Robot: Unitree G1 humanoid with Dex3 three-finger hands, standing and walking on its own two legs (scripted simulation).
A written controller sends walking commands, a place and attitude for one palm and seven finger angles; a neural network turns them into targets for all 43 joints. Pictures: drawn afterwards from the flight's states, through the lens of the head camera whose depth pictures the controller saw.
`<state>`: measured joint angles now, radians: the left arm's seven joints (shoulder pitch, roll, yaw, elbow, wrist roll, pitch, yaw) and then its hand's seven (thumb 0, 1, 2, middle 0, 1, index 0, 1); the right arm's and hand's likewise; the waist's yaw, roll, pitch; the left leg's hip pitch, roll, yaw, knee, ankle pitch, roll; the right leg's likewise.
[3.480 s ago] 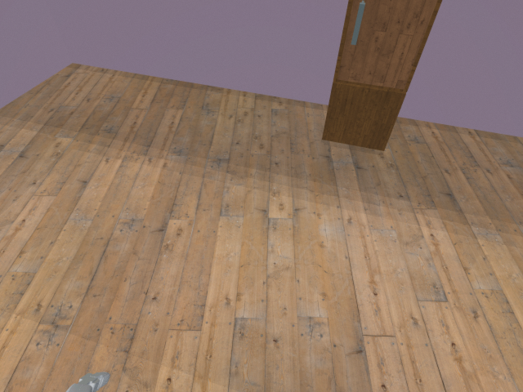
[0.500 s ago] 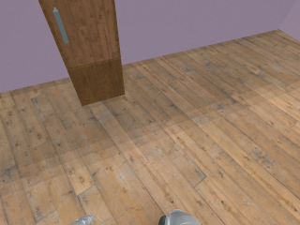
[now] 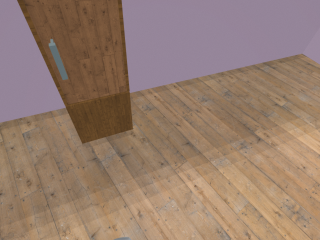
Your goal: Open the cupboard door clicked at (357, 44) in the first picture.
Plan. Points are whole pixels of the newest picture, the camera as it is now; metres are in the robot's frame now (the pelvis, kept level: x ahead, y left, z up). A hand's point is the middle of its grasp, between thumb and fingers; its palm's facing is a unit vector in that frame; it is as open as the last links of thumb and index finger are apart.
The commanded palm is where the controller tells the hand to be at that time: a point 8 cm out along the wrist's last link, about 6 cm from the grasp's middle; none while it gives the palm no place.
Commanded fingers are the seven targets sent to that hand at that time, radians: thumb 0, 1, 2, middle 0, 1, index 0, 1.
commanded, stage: walk to a spot facing it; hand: left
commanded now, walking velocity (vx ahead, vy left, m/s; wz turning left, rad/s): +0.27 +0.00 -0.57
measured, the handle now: (58, 59) +0.79 +0.54 -0.04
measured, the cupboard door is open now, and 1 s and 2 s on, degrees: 0 0 0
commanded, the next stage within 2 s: turn to face it in 0.26 s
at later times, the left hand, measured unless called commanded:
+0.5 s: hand (135, 180) +0.32 +0.11 -0.15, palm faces -0.24 -0.93 -0.27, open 7.4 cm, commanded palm none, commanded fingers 0.00 0.90 0.90 -0.20 -0.30 -0.20 -0.30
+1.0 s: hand (107, 213) +0.22 +0.18 -0.18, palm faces +0.12 -0.97 -0.20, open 7.3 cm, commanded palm none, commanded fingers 0.00 0.90 0.90 -0.20 -0.30 -0.20 -0.30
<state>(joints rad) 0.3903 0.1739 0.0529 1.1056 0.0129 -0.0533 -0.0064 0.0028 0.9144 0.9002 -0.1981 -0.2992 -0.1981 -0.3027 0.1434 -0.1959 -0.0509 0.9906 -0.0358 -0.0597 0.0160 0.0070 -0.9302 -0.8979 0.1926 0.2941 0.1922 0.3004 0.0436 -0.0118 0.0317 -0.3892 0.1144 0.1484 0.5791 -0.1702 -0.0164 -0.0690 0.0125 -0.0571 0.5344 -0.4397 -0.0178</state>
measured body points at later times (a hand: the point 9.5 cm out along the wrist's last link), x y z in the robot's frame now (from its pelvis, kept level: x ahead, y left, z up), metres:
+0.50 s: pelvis +0.15 -0.05 -0.01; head +0.18 -0.09 +0.44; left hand +0.33 +0.16 -0.13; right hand +0.06 -0.26 -0.18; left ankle +0.09 +0.12 -0.69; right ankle +0.21 -0.14 -0.73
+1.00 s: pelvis +0.16 -0.02 +0.00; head +0.19 +0.01 +0.44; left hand +0.21 +0.23 -0.17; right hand +0.24 -0.27 -0.13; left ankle +0.17 +0.06 -0.72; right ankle +0.19 -0.15 -0.69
